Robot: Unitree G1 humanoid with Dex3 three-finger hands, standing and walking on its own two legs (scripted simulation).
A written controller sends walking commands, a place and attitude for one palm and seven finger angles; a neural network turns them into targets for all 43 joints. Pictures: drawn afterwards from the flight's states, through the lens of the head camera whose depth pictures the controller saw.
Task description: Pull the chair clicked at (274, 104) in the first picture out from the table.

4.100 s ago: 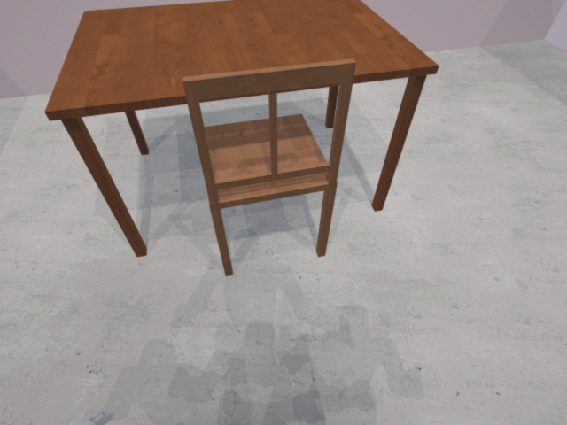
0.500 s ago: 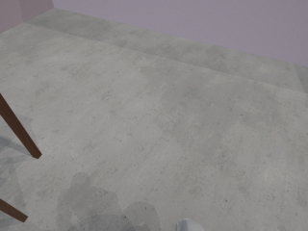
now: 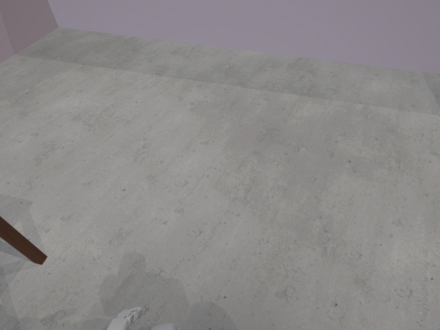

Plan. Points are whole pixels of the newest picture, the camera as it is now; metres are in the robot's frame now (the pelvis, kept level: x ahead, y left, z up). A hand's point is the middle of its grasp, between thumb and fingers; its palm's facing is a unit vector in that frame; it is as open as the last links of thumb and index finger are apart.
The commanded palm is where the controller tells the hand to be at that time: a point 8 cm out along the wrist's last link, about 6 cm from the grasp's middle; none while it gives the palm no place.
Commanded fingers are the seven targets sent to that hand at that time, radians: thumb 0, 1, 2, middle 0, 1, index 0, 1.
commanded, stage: turn to face it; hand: left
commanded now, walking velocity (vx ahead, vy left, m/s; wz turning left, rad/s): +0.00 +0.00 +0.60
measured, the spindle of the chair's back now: out of the picture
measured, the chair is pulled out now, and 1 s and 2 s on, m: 0.00 0.00 0.00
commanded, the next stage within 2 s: none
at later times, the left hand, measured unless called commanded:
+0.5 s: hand out of the picture +0.01 +0.26 -0.15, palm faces +0.31 -0.90 -0.29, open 7.4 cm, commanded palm none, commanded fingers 0.00 0.90 0.90 -0.20 -0.30 -0.20 -0.30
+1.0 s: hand out of the picture -0.11 +0.21 -0.18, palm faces +0.61 -0.76 -0.22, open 7.4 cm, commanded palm none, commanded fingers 0.00 0.90 0.90 -0.20 -0.30 -0.20 -0.30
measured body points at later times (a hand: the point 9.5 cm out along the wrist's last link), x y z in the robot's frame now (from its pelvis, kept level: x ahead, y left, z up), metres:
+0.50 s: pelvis +0.01 +0.02 +0.01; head +0.05 +0.04 +0.46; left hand +0.00 +0.31 -0.13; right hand +0.14 -0.21 -0.13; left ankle +0.04 +0.13 -0.73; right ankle +0.03 -0.13 -0.69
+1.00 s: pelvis -0.01 +0.02 -0.01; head +0.02 +0.07 +0.44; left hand -0.14 +0.25 -0.16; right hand +0.25 -0.12 -0.13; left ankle -0.07 +0.11 -0.73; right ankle +0.04 -0.12 -0.72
